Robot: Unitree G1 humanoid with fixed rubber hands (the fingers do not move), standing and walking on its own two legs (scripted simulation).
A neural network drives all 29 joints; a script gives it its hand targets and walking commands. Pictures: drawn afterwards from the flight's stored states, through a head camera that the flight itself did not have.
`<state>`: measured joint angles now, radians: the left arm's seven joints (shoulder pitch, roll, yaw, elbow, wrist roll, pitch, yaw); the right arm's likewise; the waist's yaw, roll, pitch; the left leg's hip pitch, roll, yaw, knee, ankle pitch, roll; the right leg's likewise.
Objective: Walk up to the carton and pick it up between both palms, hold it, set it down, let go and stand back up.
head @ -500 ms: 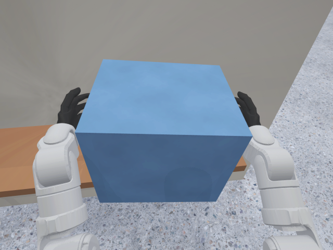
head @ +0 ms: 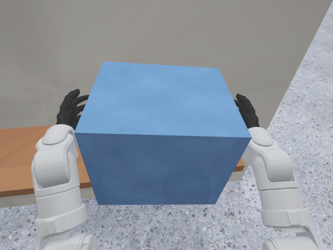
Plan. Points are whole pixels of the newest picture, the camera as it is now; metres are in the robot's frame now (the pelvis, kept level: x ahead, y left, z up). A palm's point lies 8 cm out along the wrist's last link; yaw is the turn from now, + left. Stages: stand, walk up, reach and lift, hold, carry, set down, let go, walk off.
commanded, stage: hold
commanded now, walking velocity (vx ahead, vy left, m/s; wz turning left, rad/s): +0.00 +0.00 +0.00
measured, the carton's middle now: (160, 134) +0.38 +0.02 +0.11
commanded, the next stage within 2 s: none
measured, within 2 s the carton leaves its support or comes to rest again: neither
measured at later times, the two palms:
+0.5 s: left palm (69, 127) +0.33 +0.20 +0.18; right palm (248, 128) +0.35 -0.18 +0.17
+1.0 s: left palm (71, 125) +0.33 +0.20 +0.19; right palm (250, 126) +0.35 -0.19 +0.17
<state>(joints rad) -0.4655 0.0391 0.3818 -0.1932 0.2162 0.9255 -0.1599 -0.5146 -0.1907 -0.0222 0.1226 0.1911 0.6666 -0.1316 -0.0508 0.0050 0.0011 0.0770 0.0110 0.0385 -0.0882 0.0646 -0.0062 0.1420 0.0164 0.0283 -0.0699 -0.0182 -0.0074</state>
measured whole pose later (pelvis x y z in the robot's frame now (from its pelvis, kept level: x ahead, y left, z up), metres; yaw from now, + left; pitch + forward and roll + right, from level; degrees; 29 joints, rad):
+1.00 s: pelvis +0.00 +0.00 +0.00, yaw +0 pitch -2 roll +0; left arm -0.44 0.04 0.35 -0.24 0.21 0.93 -0.14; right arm -0.51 -0.21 -0.02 0.10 0.20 0.67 -0.12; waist -0.06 0.00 -0.01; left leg 0.07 0.01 0.04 -0.09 0.06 -0.01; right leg 0.13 0.01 0.03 -0.07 -0.02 -0.01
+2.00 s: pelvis +0.00 +0.00 +0.00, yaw +0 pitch -3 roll +0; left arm -0.46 0.03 0.37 -0.21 0.22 0.94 -0.16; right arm -0.49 -0.19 -0.02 0.11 0.19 0.67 -0.13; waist -0.06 0.01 0.00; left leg 0.09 0.01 0.04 -0.09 0.06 0.00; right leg 0.16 0.01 0.02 -0.08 -0.02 -0.01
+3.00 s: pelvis +0.00 +0.00 +0.00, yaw +0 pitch -3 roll +0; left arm -0.47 0.04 0.37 -0.20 0.21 0.92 -0.15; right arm -0.51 -0.19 -0.03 0.12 0.19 0.66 -0.13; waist -0.05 0.00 0.00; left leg 0.07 0.01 0.04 -0.09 0.07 -0.01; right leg 0.13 0.02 0.03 -0.06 -0.02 -0.01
